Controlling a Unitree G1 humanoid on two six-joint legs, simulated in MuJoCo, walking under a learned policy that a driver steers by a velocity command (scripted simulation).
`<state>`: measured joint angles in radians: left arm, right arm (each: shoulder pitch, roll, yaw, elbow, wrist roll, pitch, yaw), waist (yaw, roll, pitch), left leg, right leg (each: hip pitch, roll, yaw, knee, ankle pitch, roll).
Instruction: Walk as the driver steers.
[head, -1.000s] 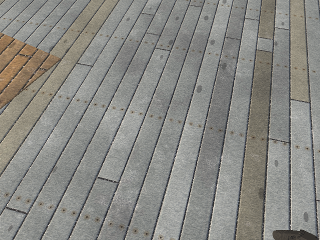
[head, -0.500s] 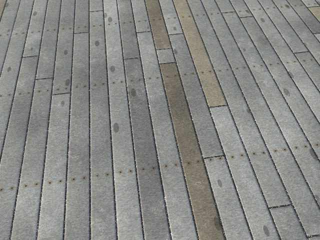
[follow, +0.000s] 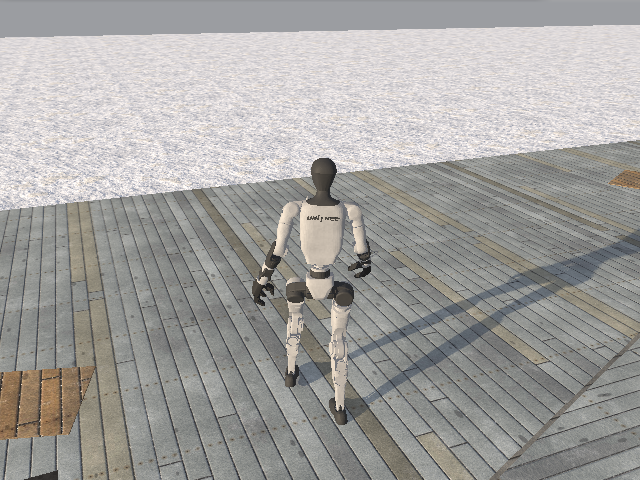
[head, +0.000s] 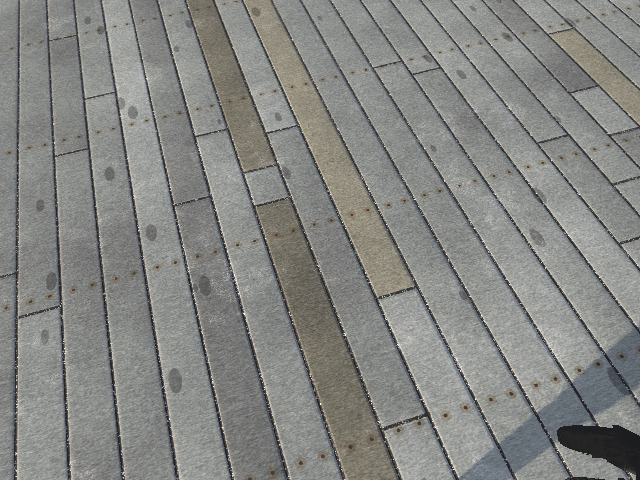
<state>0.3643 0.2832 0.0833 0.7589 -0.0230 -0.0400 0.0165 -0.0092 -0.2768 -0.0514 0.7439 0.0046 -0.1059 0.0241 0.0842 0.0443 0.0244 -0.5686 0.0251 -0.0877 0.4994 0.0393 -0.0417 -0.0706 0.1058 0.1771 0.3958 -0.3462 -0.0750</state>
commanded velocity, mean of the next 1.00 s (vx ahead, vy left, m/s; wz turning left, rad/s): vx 0.16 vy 0.00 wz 0.09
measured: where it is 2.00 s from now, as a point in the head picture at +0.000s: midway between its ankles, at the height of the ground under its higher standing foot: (273, 382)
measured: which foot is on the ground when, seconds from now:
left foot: up 0.00-0.04, down 0.06-0.46, up 0.48-0.74, down 0.76-1.00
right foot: down 0.00-0.08, up 0.10-0.42, down 0.44-0.76, up 0.78-1.00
